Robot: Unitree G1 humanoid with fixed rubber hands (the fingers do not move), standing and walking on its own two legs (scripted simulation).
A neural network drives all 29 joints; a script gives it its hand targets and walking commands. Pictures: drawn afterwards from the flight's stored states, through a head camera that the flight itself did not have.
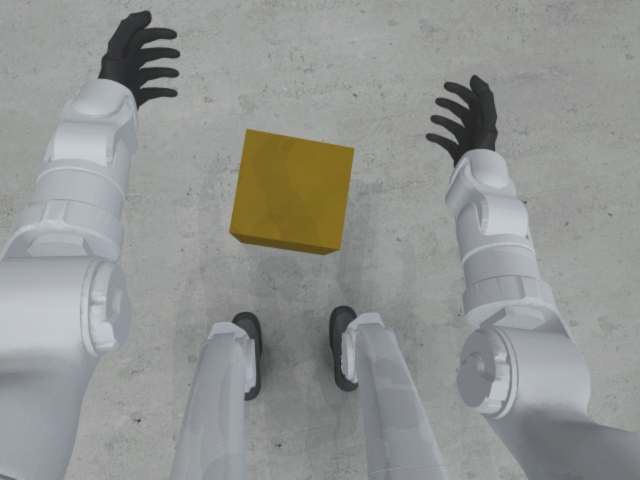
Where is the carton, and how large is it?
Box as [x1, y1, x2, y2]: [229, 129, 353, 254]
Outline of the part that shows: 246,129 229,232 241,242 319,254 326,254 339,249 353,148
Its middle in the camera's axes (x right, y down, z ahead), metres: -0.06 -0.09 +0.86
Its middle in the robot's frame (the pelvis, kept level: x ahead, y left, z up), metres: +0.49 -0.02 -0.51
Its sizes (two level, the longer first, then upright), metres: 0.210 0.200 0.250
